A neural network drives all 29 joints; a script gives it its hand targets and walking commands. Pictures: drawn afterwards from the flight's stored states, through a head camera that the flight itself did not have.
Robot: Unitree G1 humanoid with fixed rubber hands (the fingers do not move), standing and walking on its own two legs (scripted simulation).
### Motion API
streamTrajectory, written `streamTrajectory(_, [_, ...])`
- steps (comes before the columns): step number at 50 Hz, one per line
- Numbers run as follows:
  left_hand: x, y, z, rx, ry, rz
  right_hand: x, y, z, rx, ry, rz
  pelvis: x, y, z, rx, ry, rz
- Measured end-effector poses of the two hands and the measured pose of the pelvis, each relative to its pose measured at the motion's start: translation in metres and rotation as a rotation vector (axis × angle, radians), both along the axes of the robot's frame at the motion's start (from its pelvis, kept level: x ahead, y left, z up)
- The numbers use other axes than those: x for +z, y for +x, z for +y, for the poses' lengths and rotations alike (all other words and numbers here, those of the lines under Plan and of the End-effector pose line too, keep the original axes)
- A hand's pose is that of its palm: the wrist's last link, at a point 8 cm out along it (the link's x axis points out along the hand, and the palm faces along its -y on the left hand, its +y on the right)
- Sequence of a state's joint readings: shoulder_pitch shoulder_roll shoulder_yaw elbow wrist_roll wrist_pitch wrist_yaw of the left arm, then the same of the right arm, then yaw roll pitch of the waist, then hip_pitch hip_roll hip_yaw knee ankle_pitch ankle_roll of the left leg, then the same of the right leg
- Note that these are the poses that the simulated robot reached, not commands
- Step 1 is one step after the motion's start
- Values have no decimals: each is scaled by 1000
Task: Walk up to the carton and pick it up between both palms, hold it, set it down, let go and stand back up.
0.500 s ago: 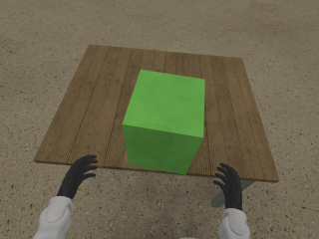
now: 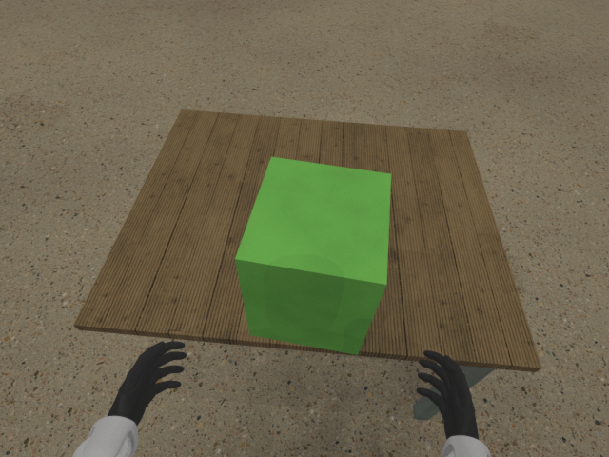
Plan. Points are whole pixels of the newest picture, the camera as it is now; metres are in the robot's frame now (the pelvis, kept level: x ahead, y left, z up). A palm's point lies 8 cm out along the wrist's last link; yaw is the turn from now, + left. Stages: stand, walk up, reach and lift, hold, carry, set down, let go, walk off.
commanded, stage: set down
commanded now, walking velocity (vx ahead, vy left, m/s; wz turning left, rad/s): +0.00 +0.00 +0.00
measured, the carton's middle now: (316, 259) +0.43 -0.01 -0.06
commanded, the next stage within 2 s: let go in 0.50 s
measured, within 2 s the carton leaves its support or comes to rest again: neither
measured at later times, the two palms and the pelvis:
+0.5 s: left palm (130, 427) +0.17 +0.23 -0.07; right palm (466, 440) +0.16 -0.20 -0.07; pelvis +0.00 +0.00 +0.01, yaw -1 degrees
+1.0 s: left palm (141, 440) +0.15 +0.22 -0.08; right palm out of the picture +0.14 -0.24 -0.09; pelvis +0.00 -0.01 +0.01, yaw -1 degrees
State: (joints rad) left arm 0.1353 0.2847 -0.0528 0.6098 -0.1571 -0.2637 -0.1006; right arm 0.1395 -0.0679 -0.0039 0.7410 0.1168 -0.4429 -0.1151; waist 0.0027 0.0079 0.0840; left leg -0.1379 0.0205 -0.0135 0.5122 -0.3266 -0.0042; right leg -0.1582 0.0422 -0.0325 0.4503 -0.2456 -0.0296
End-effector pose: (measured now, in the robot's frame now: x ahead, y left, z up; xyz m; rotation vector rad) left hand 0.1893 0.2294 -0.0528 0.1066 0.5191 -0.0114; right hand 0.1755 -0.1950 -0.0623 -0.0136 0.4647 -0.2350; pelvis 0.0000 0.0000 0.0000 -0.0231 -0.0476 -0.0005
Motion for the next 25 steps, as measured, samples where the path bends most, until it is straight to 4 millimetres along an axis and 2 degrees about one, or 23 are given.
streamTrajectory(9, [-6,-14,-2,28,8,66,-2,-8,-6,33,-20,64,3,1,-4,0,5,-13])
streamTrajectory(25, [-14,-23,1,59,50,187,-10,-20,-10,85,-40,173,5,0,-2,-11,9,-29])
